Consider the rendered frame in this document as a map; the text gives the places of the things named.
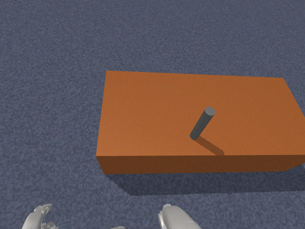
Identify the can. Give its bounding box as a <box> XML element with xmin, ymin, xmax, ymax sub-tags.
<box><xmin>190</xmin><ymin>107</ymin><xmax>215</xmax><ymax>140</ymax></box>

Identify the left robot hand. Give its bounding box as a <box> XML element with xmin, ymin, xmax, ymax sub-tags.
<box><xmin>22</xmin><ymin>204</ymin><xmax>59</xmax><ymax>229</ymax></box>

